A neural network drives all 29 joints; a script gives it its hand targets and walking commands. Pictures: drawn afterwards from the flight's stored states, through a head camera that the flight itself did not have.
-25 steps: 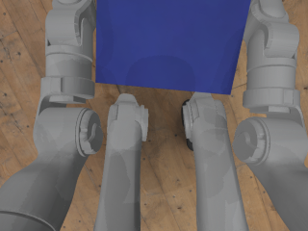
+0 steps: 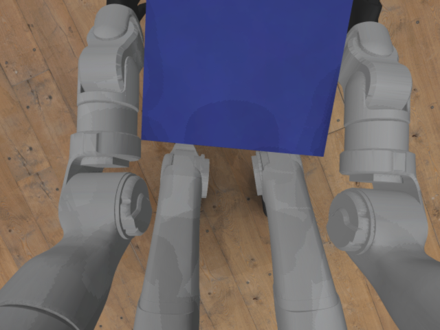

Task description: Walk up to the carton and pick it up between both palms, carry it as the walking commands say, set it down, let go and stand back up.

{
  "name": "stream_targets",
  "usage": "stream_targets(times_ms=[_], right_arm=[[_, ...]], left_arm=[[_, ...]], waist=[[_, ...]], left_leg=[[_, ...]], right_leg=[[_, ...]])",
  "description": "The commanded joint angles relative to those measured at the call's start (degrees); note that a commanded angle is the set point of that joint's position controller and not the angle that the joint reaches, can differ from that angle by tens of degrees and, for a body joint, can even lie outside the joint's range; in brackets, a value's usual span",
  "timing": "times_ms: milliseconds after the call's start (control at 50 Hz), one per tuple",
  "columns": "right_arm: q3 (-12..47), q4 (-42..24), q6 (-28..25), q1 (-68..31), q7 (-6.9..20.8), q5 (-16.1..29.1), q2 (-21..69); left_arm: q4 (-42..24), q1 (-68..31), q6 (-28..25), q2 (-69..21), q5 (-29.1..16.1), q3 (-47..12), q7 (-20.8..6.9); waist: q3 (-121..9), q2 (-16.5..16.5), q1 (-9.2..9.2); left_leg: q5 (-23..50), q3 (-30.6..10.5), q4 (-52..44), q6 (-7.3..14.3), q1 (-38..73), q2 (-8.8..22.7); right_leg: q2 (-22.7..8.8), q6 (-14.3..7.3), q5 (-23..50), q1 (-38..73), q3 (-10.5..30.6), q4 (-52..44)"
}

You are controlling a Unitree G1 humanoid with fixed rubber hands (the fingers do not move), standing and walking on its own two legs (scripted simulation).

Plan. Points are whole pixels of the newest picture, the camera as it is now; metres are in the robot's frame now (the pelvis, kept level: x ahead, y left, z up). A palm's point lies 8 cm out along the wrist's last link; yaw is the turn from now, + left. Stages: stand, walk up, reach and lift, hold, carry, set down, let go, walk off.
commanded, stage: reach and lift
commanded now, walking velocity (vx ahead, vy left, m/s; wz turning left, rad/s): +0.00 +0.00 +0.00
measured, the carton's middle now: (237, 39) +0.51 -0.02 -0.14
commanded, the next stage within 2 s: none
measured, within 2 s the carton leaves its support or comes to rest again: neither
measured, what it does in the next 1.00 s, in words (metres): rises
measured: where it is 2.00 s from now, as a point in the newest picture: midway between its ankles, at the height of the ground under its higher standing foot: (228, 200)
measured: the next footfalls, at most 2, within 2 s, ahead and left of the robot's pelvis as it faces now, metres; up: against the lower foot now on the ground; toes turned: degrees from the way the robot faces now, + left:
none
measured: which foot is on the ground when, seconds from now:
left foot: down 0.00-1.00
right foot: down 0.00-1.00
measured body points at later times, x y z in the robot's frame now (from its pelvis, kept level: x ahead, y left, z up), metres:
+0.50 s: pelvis -0.01 +0.01 +0.05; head +0.28 +0.01 +0.39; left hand +0.53 +0.14 -0.01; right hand +0.49 -0.17 -0.02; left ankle +0.15 +0.14 -0.47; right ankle +0.16 -0.13 -0.47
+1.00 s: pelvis +0.01 -0.01 +0.12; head +0.26 -0.01 +0.48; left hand +0.50 +0.14 +0.07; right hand +0.48 -0.17 +0.06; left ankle +0.15 +0.14 -0.47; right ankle +0.16 -0.13 -0.47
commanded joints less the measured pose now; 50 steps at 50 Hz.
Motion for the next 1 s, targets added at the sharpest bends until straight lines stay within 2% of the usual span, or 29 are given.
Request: stream_targets(times_ms=[0, 20, 40, 60, 140, 160, 180, 200, 220, 260, 280, 320, 360, 380, 460, 480, 500, 520, 560, 620, 660, 740, 760, 780, 820, 840, 860, 920, 980], right_arm=[[45.6, -13.03, -2.55, -51.87, 13.59, 14.07, 61.07], [42.61, -7.87, -2.5, -50.35, 13.62, 12.01, 58.65], [43.15, -10.15, -3.52, -51.87, 13.9, 12.73, 58.62], [40.71, -7.3, -3.22, -50.79, 14.01, 10.99, 57.85], [43.16, -11.19, -3.61, -50.65, 14.5, 11.93, 60.46], [38.34, -3.12, -3.26, -48.16, 14.58, 9.15, 58.84], [38.85, -6.21, -3.72, -49.45, 14.96, 9.23, 58.11], [40.31, -8.39, -3.6, -50.95, 15.17, 10.14, 59.03], [37.61, -4.21, -3.56, -50.8, 15.09, 8.88, 57.82], [40.81, -9.88, -3.85, -52.15, 15.63, 10.19, 59.14], [40.37, -9.73, -3.68, -53.24, 15.48, 10.43, 58.72], [39.5, -7.72, -3.8, -50.98, 15.47, 9.56, 57.28], [41.91, -12.64, -3.65, -50.94, 15.43, 11.01, 58.23], [42.71, -13.26, -3.37, -51.84, 15.27, 11.43, 58.91], [42.23, -12.79, -3.14, -51.69, 15.86, 11.84, 57.95], [41.98, -11.71, -3.18, -50.3, 16.2, 11.42, 57.67], [42.26, -10.12, -3.0, -50.12, 16.4, 11.19, 58.43], [41.77, -9.6, -2.7, -48.5, 16.55, 10.82, 58.35], [44.09, -13.68, -2.87, -49.16, 16.42, 12.12, 60.08], [45.75, -15.07, -3.03, -49.05, 15.82, 12.9, 60.73], [45.3, -14.37, -2.61, -46.82, 15.25, 12.22, 60.03], [44.6, -11.23, -2.12, -45.58, 15.47, 11.92, 63.0], [44.88, -11.13, -1.73, -44.73, 15.65, 12.06, 64.1], [46.32, -12.61, -1.76, -43.78, 15.21, 12.36, 64.56], [46.67, -12.9, -2.03, -42.44, 14.94, 12.06, 65.56], [45.57, -10.58, -1.73, -40.3, 14.88, 11.84, 66.13], [46.99, -11.35, -1.84, -40.32, 15.08, 12.84, 67.48], [45.32, -11.2, -2.13, -38.65, 15.01, 11.56, 65.65], [44.82, -8.02, -2.46, -37.05, 15.22, 10.79, 67.33]], left_arm=[[-17.75, -45.17, -1.7, -62.47, -12.65, -36.45, -11.59], [-12.73, -44.25, -1.66, -61.34, -11.01, -33.13, -11.48], [-11.4, -41.78, -1.43, -64.83, -10.79, -33.91, -11.54], [-9.96, -43.29, -1.49, -63.88, -10.6, -33.9, -11.61], [-12.62, -42.31, -1.6, -67.16, -11.81, -35.76, -11.67], [-7.84, -42.27, -1.48, -64.89, -10.42, -34.09, -11.85], [-8.25, -42.87, -1.36, -67.98, -10.91, -34.1, -12.17], [-10.5, -44.24, -1.31, -69.15, -12.18, -36.68, -12.21], [-4.7, -41.79, -1.04, -68.25, -10.93, -34.2, -12.32], [-9.33, -43.6, -1.03, -69.48, -12.6, -37.2, -12.75], [-7.89, -42.03, -0.9, -68.62, -12.04, -35.57, -12.61], [-7.02, -41.44, -1.05, -69.88, -12.31, -36.21, -12.41], [-12.36, -42.79, -0.97, -70.37, -13.87, -38.68, -12.18], [-11.56, -41.86, -0.73, -68.23, -12.76, -37.21, -12.17], [-9.09, -38.37, -0.18, -69.81, -11.69, -36.17, -11.78], [-10.94, -39.93, -0.46, -68.96, -12.27, -37.37, -11.51], [-8.79, -37.37, -0.54, -68.51, -10.53, -34.51, -11.4], [-9.23, -37.98, -0.72, -69.09, -10.66, -34.7, -11.59], [-10.8, -36.26, -0.84, -69.68, -11.16, -35.63, -11.75], [-11.49, -35.89, -0.92, -67.92, -10.96, -35.34, -12.02], [-12.03, -35.55, -0.87, -67.59, -10.91, -35.61, -12.21], [-9.22, -34.69, -0.74, -64.23, -8.73, -33.24, -13.32], [-12.01, -36.47, -0.94, -65.65, -9.89, -34.99, -13.36], [-11.71, -34.12, -0.7, -64.75, -9.96, -35.0, -13.75], [-11.86, -33.97, -1.27, -66.47, -10.8, -35.14, -14.48], [-12.67, -34.25, -1.21, -65.38, -10.97, -36.29, -14.85], [-14.66, -34.47, -1.65, -66.52, -11.06, -36.75, -14.73], [-12.33, -32.52, -1.33, -67.58, -10.92, -37.38, -15.04], [-7.12, -28.46, -1.79, -67.58, -8.49, -34.12, -15.51]], waist=[[-145.57, 2.36, 1.68], [-136.11, 1.66, 1.44], [-137.76, 3.94, 1.64], [-134.2, 3.97, -0.31], [-140.81, 3.78, -0.54], [-129.27, 3.58, -2.62], [-132.54, 5.22, -2.18], [-137.08, 4.91, -4.07], [-127.57, 4.76, -3.5], [-137.33, 4.75, -3.75], [-136.5, 2.85, -3.57], [-134.3, 4.61, -5.23], [-141.58, 5.8, -4.78], [-140.77, 3.58, -3.83], [-138.12, 4.94, -2.66], [-137.2, 4.48, -3.68], [-134.37, 3.02, -1.65], [-132.42, 3.8, -2.54], [-138.5, 1.08, -1.9], [-138.21, 2.19, 0.05], [-137.56, 0.48, -1.0], [-129.82, 0.26, 2.48], [-131.36, -0.58, 0.9], [-131.4, -0.64, 2.32], [-131.7, -1.6, 1.39], [-129.31, -0.47, 0.59], [-131.15, 0.31, 2.1], [-128.21, 2.22, -0.23], [-120.91, 1.23, 2.25]], left_leg=[[14.56, 7.45, -14.74, 3.86, 43.4, -3.29], [10.11, 7.57, -14.89, 3.68, 38.42, -2.84], [10.75, 7.49, -15.18, 3.2, 41.25, -2.97], [7.17, 7.59, -15.87, 3.18, 39.3, -2.45], [9.02, 6.66, -18.62, 3.17, 46.39, -2.59], [3.3, 5.91, -18.98, 3.02, 39.49, -1.88], [2.52, 6.78, -19.4, 2.46, 41.77, -1.97], [3.76, 5.43, -20.27, 2.57, 46.21, -1.95], [0.17, 5.77, -20.57, 2.77, 40.68, -1.78], [3.2, 5.44, -21.59, 2.43, 46.75, -1.76], [2.97, 5.15, -21.49, 2.61, 45.66, -1.84], [3.06, 4.3, -22.49, 2.43, 47.13, -1.67], [7.13, 4.62, -23.36, 2.18, 51.93, -1.97], [7.33, 4.9, -23.36, 2.45, 51.26, -1.93], [6.39, 3.69, -26.1, 2.78, 54.39, -2.13], [6.05, 3.75, -25.95, 2.35, 54.05, -1.86], [5.8, 4.2, -26.28, 2.56, 51.83, -1.75], [5.32, 4.06, -27.51, 3.05, 52.64, -1.68], [7.37, 3.79, -27.82, 3.3, 55.4, -1.73], [9.33, 4.91, -27.98, 3.48, 54.99, -2.13], [10.57, 5.03, -28.79, 3.72, 53.68, -2.41], [5.13, 5.73, -31.49, 4.76, 50.55, -2.41], [4.37, 5.5, -32.65, 5.06, 52.57, -2.12], [6.41, 6.38, -32.78, 4.71, 52.19, -2.34], [7.48, 5.78, -33.76, 5.19, 52.62, -2.04], [7.45, 5.65, -34.4, 5.19, 53.33, -2.0], [9.52, 5.35, -34.96, 5.14, 55.05, -2.12], [9.42, 5.02, -36.19, 4.75, 56.38, -1.98], [6.94, 5.6, -38.0, 5.3, 52.81, -1.71]], right_leg=[[2.34, -1.45, 15.42, 48.53, -9.18, -14.23], [2.11, -1.57, 10.26, 43.49, -9.22, -15.28], [2.13, -2.06, 10.89, 43.51, -9.1, -15.31], [2.11, -2.23, 7.74, 42.24, -8.98, -16.66], [2.16, -2.07, 9.91, 47.61, -9.35, -18.57], [1.63, -2.37, 5.1, 39.95, -9.57, -18.73], [1.73, -3.03, 4.45, 43.06, -9.23, -19.86], [1.88, -2.67, 6.49, 44.38, -9.64, -20.09], [1.48, -2.78, 2.76, 40.97, -9.63, -20.73], [1.59, -2.55, 6.62, 45.66, -9.39, -21.3], [1.55, -2.47, 5.88, 46.22, -9.56, -21.87], [1.5, -2.54, 5.81, 42.47, -10.09, -21.76], [1.61, -2.91, 9.48, 49.73, -9.11, -23.16], [1.64, -2.25, 9.01, 49.62, -9.3, -23.62], [1.46, -2.4, 8.07, 49.31, -9.41, -24.91], [1.67, -2.66, 7.69, 48.0, -9.47, -24.97], [1.35, -2.45, 6.76, 48.82, -9.18, -25.94], [1.35, -2.42, 6.51, 48.62, -8.78, -26.76], [1.55, -1.85, 8.43, 53.95, -8.85, -27.24], [1.03, -1.77, 9.8, 56.68, -7.59, -28.43], [1.08, -1.31, 11.01, 59.69, -7.87, -29.56], [0.84, -1.13, 5.47, 60.13, -6.21, -32.59], [0.94, -1.41, 5.29, 63.35, -6.39, -33.9], [0.78, -1.66, 7.36, 66.01, -5.43, -35.15], [0.52, -1.52, 8.91, 69.85, -5.22, -36.09], [0.42, -1.65, 8.69, 68.67, -4.91, -36.61], [0.62, -1.75, 10.64, 69.39, -5.0, -36.23], [0.76, -2.3, 10.07, 67.32, -5.41, -37.95], [-0.05, -2.04, 8.16, 68.05, -4.21, -40.17]])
